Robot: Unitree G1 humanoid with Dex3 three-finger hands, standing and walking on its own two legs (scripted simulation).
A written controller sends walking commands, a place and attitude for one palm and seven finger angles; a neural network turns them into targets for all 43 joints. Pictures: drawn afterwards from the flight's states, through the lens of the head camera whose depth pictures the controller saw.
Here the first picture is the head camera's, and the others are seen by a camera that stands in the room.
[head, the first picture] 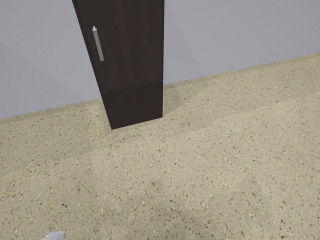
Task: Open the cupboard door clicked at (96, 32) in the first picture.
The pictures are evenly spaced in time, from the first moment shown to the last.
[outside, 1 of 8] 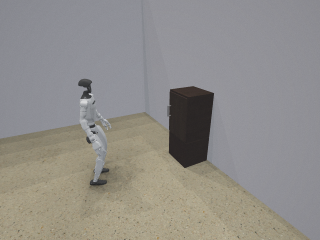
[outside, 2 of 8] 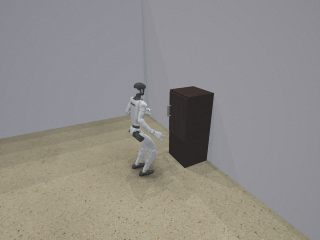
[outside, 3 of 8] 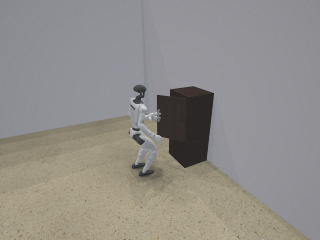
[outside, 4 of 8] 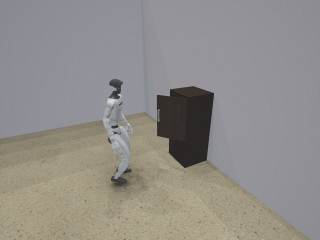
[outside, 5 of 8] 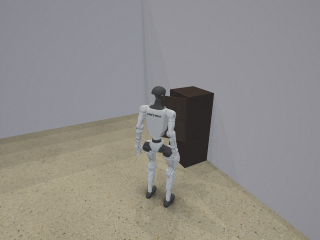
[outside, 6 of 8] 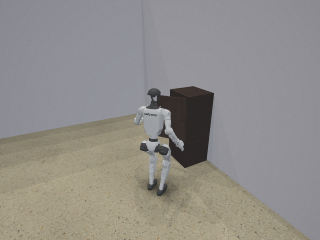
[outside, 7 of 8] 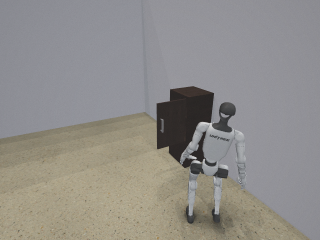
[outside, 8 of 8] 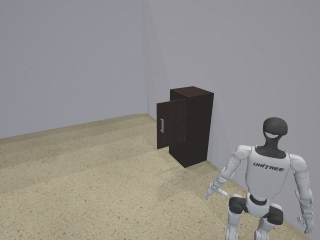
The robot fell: no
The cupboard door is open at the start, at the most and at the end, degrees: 0 90 90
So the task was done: yes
